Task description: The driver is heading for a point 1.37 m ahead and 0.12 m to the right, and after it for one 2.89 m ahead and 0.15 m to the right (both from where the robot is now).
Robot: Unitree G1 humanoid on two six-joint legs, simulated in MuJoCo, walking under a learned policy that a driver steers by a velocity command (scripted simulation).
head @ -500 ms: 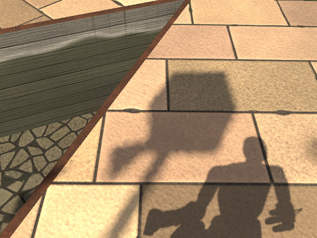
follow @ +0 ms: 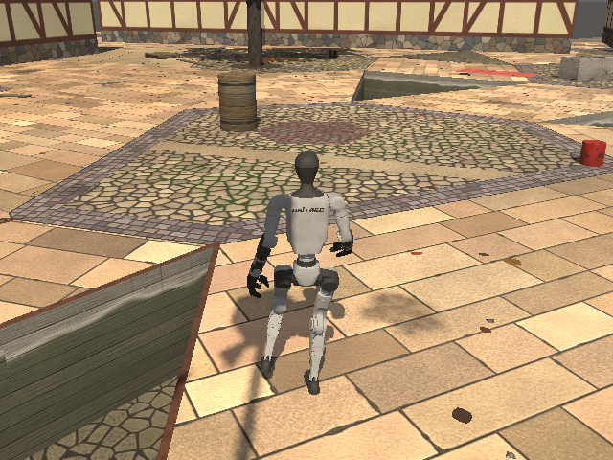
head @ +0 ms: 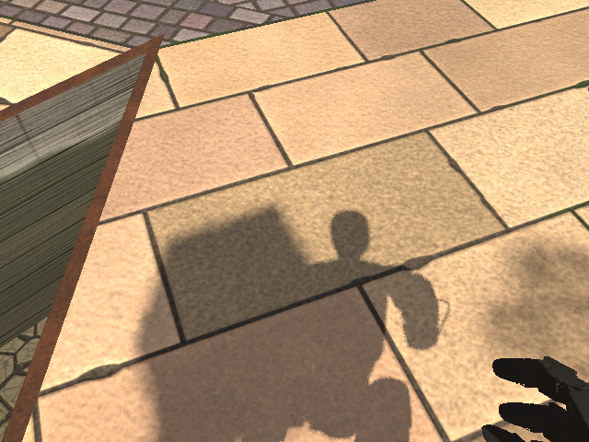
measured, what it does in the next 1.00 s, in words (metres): walks ahead: left foot, then right foot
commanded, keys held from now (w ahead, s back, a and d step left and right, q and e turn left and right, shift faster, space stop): w+e+shift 0.34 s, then w+shift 0.14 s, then w+q+shift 0.52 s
